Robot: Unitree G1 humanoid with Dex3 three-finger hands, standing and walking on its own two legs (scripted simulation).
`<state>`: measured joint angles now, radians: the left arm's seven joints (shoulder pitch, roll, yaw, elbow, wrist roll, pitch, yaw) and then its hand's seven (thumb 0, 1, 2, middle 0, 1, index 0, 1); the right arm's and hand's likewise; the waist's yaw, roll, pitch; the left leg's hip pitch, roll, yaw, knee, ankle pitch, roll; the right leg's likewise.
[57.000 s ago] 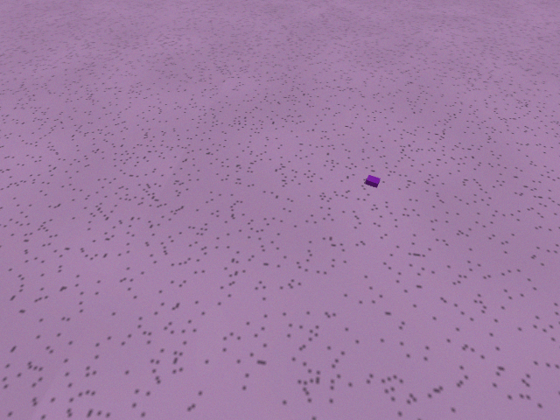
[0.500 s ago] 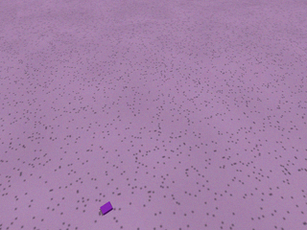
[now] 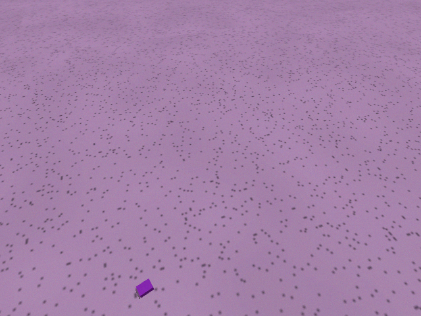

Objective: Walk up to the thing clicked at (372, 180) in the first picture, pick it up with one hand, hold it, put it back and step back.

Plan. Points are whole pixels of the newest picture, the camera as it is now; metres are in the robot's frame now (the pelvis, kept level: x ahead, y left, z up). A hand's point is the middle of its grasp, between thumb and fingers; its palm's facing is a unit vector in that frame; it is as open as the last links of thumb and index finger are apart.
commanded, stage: stand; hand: left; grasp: from above
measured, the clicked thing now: (145, 288) +0.39 +0.32 -0.77
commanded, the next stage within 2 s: step back in 0.14 s
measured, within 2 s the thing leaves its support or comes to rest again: neither
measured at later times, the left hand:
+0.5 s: hand out of the picture +0.09 +0.30 -0.19, palm faces -0.05 -0.92 -0.38, open 7.4 cm
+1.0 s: hand out of the picture -0.05 +0.27 -0.15, palm faces -0.12 -0.91 -0.41, open 7.4 cm
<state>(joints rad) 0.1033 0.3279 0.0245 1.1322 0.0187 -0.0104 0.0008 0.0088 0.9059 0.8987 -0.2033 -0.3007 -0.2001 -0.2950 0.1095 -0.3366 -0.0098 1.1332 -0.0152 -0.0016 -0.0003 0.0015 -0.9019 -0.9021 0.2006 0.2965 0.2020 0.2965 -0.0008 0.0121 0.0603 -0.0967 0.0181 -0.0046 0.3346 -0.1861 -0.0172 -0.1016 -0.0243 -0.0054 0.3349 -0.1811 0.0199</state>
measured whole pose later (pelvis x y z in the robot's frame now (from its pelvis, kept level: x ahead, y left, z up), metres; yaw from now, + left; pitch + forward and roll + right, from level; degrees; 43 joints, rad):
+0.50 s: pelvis -0.07 +0.04 -0.03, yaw -1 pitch -2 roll -1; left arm 0.01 0.43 0.05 0.91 0.01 0.06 0.02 0.01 0.90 0.90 -0.20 -0.30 -0.20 -0.30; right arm 0.13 -0.39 -0.07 0.97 -0.02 0.04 0.02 0.00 -0.90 -0.90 0.20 0.30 0.20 0.30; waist -0.02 -0.06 0.20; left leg -0.29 -0.04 0.00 0.68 -0.37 0.05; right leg -0.45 0.02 0.12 0.85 -0.46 -0.02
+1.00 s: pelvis -0.18 +0.02 -0.02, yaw -7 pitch -3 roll +2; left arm 0.17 0.36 0.06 0.85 0.04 0.04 0.00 0.01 0.90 0.90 -0.21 -0.30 -0.20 -0.30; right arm 0.12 -0.38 -0.04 0.89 0.01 0.06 -0.01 0.00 -0.90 -0.90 0.20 0.30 0.20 0.30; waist 0.01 0.01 0.17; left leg -0.45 -0.08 -0.08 1.06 -0.51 0.01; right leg -0.27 0.02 0.07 0.63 -0.31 -0.03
